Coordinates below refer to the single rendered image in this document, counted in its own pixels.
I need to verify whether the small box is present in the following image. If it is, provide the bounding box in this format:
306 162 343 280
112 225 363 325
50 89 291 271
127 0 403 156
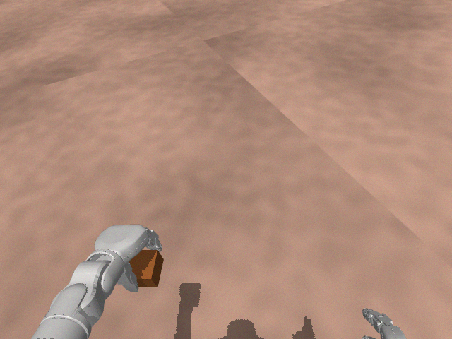
129 250 164 287

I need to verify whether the left robot hand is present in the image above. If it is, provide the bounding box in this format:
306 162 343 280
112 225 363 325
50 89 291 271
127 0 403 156
95 225 162 292

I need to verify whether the left robot arm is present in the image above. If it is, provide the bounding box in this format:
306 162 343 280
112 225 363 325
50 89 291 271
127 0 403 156
31 249 124 339

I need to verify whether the right robot hand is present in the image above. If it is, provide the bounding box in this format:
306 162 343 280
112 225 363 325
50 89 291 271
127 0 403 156
362 309 407 339

